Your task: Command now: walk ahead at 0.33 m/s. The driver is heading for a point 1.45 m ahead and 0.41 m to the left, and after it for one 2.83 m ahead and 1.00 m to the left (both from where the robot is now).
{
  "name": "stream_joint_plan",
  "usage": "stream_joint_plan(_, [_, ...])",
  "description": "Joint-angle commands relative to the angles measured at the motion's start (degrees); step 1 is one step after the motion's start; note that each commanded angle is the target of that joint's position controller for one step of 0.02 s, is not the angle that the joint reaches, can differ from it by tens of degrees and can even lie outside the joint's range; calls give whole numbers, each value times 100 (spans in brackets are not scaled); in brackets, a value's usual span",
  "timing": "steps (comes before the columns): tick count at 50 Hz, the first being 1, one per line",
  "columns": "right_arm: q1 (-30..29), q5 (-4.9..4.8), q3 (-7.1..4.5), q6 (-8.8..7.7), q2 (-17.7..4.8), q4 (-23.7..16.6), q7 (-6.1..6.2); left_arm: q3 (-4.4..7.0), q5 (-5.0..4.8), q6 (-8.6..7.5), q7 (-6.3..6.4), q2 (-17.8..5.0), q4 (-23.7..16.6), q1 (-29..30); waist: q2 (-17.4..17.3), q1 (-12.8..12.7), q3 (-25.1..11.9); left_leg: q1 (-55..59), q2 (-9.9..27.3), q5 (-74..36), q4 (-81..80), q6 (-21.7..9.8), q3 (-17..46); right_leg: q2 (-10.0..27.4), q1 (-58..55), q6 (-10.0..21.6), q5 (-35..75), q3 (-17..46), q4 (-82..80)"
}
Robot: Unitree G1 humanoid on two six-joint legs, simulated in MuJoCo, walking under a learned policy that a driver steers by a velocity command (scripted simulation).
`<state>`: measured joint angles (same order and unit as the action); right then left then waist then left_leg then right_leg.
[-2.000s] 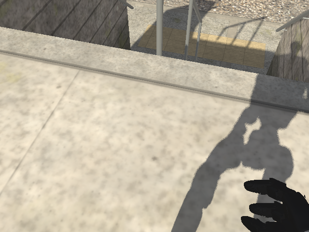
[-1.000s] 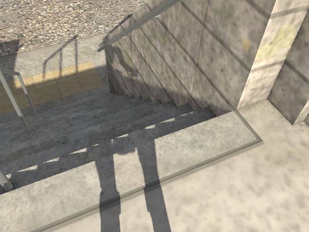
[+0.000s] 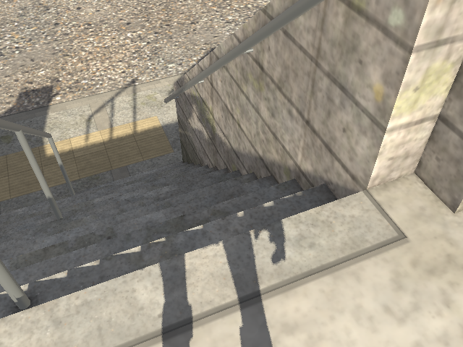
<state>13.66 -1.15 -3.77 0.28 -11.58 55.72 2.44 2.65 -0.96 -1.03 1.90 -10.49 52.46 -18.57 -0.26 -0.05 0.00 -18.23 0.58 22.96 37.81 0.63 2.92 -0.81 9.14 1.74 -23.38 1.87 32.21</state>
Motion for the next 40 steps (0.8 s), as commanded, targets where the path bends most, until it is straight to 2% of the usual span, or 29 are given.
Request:
stream_joint_plan(1, [-1260, -201, -83, -390, -573, -803, -110, 332, -63, -251, 59, -1330, -175, -466, 1258, -442, 1386, -2120, 248, 454, 1554, -335, -92, 2263, 348, 1477, -3026, 3356, -2883])
stream_joint_plan(2, [-1234, -197, -95, -507, -592, -809, -157, 276, -20, -360, 56, -1149, -212, -301, 1027, -324, 1382, -2656, 477, 238, 1735, -428, 72, 2305, -131, 1422, -2342, 3238, -2808])
stream_joint_plan(3, [-1073, -169, -86, -591, -555, -746, -203, 247, -21, -414, 24, -1026, -255, -174, 871, -231, 1129, -2733, 604, 79, 1573, -501, 86, 2167, -473, 1252, -1761, 2865, -2660])
stream_joint_plan(4, [-971, -143, -68, -660, -522, -699, -254, 251, -78, -418, -13, -1026, -263, -111, 800, -184, 928, -2352, 641, -59, 978, -530, 2, 1971, -517, 1047, -1227, 2333, -2576])
stream_joint_plan(7, [-322, -107, -79, -705, -412, -352, -341, 288, -145, -356, -84, -1181, -274, 65, 888, 152, 465, 80, 56, -636, -83, -294, -862, 1186, 628, 796, -644, 969, -2238])
stream_joint_plan(8, [213, 340, -94, -458, -374, -354, -495, 352, 342, -325, -160, -1284, -132, 67, 809, 437, 356, 1037, -296, -608, -620, -258, -1371, 935, 1063, 872, -1130, 661, -1994])
stream_joint_plan(9, [896, 366, -192, -361, -519, -92, -477, 356, 392, -326, -178, -1218, -123, 96, 369, 725, 296, 2173, -516, -649, -657, -225, -1553, 797, 1743, 879, -782, 514, -1248])
stream_joint_plan(10, [2027, 367, -306, -395, -790, 202, -408, 300, 434, -362, -186, -1048, -164, 310, -449, 1329, -74, 3359, -113, -81, -825, -283, -863, 399, 2494, 803, 87, 27, 728])
stream_joint_plan(11, [2976, 510, -331, -468, -1363, 319, -341, 79, 430, -446, -200, -182, -562, 852, -2173, 1591, -435, 3489, 1653, 2733, -2041, -615, 2167, -219, 3647, 594, -856, -182, 3444])
stream_joint_plan(12, [2052, 491, -165, -441, -1141, 127, -332, 67, 274, -511, -273, -138, -831, 807, -1818, 908, -2, 2609, 2120, 3771, -3425, -999, 4608, -454, 4446, 702, -341, 746, 4267])
stream_joint_plan(13, [1136, 437, -175, -434, -1195, -138, -328, 97, 237, -499, -326, -407, -908, 891, -917, 403, 522, 2185, 2361, 3629, -3248, -1150, 4154, 218, 4850, 726, 453, 618, 4595])
stream_joint_plan(14, [749, 357, -145, -490, -1009, -285, -357, 134, 311, -488, -397, -680, -826, 851, -179, 256, 460, 1784, 2054, 2654, -3034, -1103, 3248, 598, 4457, 616, 1052, 346, 4355])
stream_joint_plan(15, [644, 304, -105, -538, -944, -299, -373, 151, 376, -449, -441, -686, -714, 656, -125, 83, 304, 1487, 1686, 2020, -3066, -1010, 2503, 745, 3973, 484, 1199, 278, 4001])
stream_joint_plan(16, [637, 296, -38, -581, -751, -273, -355, 137, 432, -376, -485, -656, -674, 571, -289, -2, 325, 1236, 1417, 1620, -3195, -948, 2026, 828, 3716, 339, 1288, 174, 3838])
stream_joint_plan(18, [998, 283, 23, -648, -577, -95, -307, 95, 374, -236, -551, -570, -771, 794, -460, 17, 572, 1130, 1164, 926, -3409, -1000, 1464, 843, 3817, 167, 1603, -34, 3714])
stream_joint_plan(21, [1488, 221, 46, -682, -585, 13, -289, 62, 328, -156, -535, -597, -1044, 1580, -162, 161, 849, 1398, 1057, -123, -3635, -1146, 891, 794, 4265, 36, 1965, -299, 3000])
stream_joint_plan(23, [1599, 222, 73, -706, -560, 12, -283, 16, 286, -160, -535, -547, -1253, 2115, -177, 219, 934, 1423, 944, -907, -3755, -1154, 470, 687, 4025, 10, 2235, -455, 2156])
stream_joint_plan(25, [1724, 196, 81, -725, -598, 33, -242, -47, 235, -147, -549, -463, -1398, 2506, -277, 283, 1002, 1497, 969, -1703, -4003, -1155, 165, 588, 3555, 112, 2478, -666, 1372])
stream_joint_plan(28, [1861, 160, 96, -705, -686, 121, -202, -89, 235, -133, -535, -464, -1541, 2802, -283, 282, 1055, 2236, 1126, -3310, -3973, -1174, -182, 409, 3200, 393, 2346, -895, 652])
stream_joint_plan(30, [1857, 195, 89, -666, -856, 169, -174, -62, 231, -151, -450, -549, -1526, 2571, -488, 94, 731, 2654, 1201, -5972, -3224, -1079, -492, -12, 2397, 628, 1892, -1127, 384])
stream_joint_plan(31, [1857, 239, 52, -627, -1019, 199, -136, -13, 233, -158, -387, -668, -1422, 2167, -685, -136, 421, 2842, 1292, -7398, -2522, -1020, -563, -251, 1873, 720, 1582, -1180, 444])
stream_joint_plan(32, [1757, 308, -7, -557, -1225, 205, -88, 83, 211, -177, -323, -885, -1176, 1229, -853, -591, -86, 2807, 1354, -8078, -1417, -944, -622, -419, 936, 829, 1213, -1079, 482])
stream_joint_plan(33, [1518, 304, -64, -474, -1369, 166, -59, 202, 204, -194, -248, -1089, -729, -174, -751, -1242, -734, 2248, 1234, -7774, 165, -857, -772, -496, -603, 932, 1191, -1014, 129])
stream_joint_plan(34, [1384, 297, 1, -474, -1041, -53, -114, 378, 335, -230, -132, -1619, -497, -1217, -213, -1513, -1476, 665, 836, -5610, 2266, -838, -649, 640, -2431, 1042, -349, 364, 35])
stream_joint_plan(35, [1837, 93, 204, -540, -7, -314, -277, 417, 537, -294, -130, -1949, -535, -1040, 1200, -672, -1957, -1556, -236, 259, 4157, -723, -60, 2290, -3563, 1306, -2825, 3516, -1055])
stream_joint_plan(36, [1175, 41, 108, -603, -571, -519, -241, 401, 391, -303, -157, -1677, -617, -412, 838, -710, -1463, -2266, -296, -169, 4481, -831, 521, 2321, -2830, 1182, -2716, 4613, -2032])
stream_joint_plan(37, [855, 43, 39, -606, -823, -625, -206, 319, 393, -352, -161, -1286, -579, -17, 359, -444, -541, -2405, 165, -739, 4355, -876, 385, 2245, -1978, 1050, -1932, 3339, -1896])
stream_joint_plan(38, [836, 90, 69, -587, -777, -567, -250, 250, 364, -408, -191, -965, -523, 80, -3, -349, -354, -2064, 417, -1028, 4026, -909, 313, 2081, -1219, 990, -1333, 2625, -2070])
stream_joint_plan(40, [908, 232, 93, -401, -517, -569, -370, 129, 294, -504, -139, -618, -346, 122, 263, 3, 93, -1621, 654, -1250, 3613, -808, 359, 1636, -217, 622, -459, 1361, -2310])
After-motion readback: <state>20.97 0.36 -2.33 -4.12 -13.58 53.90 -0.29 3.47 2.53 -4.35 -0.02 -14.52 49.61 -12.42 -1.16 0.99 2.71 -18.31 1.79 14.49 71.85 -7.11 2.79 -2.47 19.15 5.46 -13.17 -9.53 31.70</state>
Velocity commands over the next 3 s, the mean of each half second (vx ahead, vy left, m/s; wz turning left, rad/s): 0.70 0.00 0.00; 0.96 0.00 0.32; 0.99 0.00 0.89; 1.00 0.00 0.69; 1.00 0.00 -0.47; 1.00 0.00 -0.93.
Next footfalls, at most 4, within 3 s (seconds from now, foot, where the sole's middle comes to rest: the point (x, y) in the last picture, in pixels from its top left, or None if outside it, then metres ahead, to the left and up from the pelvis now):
0.68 right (254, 339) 0.56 -0.03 -0.77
1.06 left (210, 266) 0.81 0.11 -0.77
1.42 right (255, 234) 1.08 -0.06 -0.97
1.78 left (180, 236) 1.21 0.28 -1.18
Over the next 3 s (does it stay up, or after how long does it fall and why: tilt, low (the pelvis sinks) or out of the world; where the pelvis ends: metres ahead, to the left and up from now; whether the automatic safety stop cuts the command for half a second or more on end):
stays up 1.79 0.66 -1.05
